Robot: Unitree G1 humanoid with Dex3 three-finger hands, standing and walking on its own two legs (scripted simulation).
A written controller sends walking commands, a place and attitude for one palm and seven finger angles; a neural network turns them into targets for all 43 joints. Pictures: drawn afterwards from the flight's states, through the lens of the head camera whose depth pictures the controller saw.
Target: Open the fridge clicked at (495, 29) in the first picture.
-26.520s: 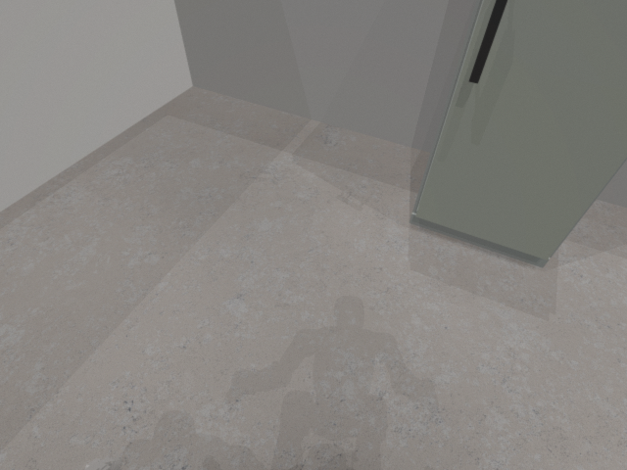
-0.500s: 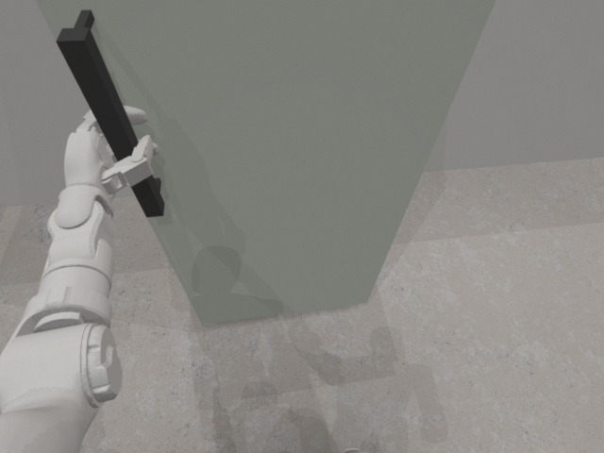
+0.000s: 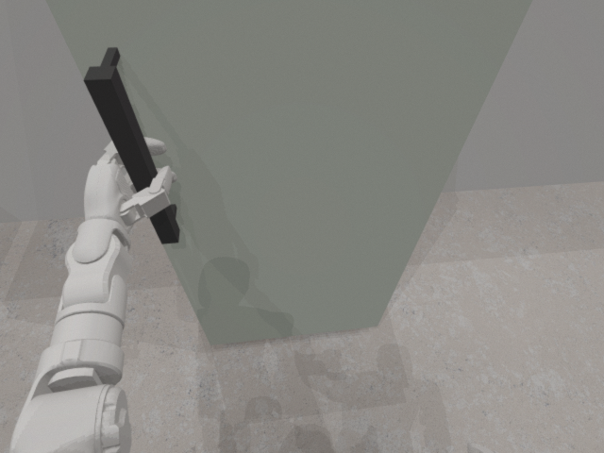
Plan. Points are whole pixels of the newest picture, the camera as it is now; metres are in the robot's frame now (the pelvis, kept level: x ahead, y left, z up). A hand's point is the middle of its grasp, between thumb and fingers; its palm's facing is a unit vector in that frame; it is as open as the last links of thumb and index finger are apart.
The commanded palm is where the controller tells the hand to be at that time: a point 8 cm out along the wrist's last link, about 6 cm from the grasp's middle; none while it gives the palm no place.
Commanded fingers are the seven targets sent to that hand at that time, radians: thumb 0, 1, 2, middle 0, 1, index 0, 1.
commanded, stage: pull the door a little, standing still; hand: left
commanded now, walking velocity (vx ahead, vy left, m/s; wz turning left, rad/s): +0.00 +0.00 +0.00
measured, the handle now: (146, 161) +0.47 +0.22 +0.12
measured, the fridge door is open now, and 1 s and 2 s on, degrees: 0 19 54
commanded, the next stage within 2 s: walk backward, drawing the door open in 0.34 s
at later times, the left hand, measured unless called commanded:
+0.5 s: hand (160, 238) +0.35 +0.17 +0.12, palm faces +0.05 -0.99 -0.08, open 6.5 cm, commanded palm +0.32 +0.22 +0.11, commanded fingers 0.00 0.90 0.90 -0.45 -1.40 -0.45 -1.40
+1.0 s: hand (183, 291) +0.28 +0.13 +0.12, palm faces +0.23 -0.96 -0.16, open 6.7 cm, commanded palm +0.24 +0.18 +0.11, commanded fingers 0.00 0.90 0.90 -0.45 -1.40 -0.45 -1.40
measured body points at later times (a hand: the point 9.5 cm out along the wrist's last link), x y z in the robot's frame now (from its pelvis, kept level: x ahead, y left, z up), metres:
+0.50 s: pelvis +0.05 +0.02 +0.01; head +0.07 +0.01 +0.46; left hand +0.34 +0.23 +0.12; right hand +0.18 -0.23 -0.09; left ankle -0.05 +0.11 -0.71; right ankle -0.02 -0.11 -0.72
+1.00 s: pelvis +0.05 -0.02 +0.01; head +0.07 -0.05 +0.46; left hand +0.26 +0.18 +0.13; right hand +0.26 -0.22 -0.09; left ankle +0.07 +0.11 -0.69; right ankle +0.04 -0.08 -0.72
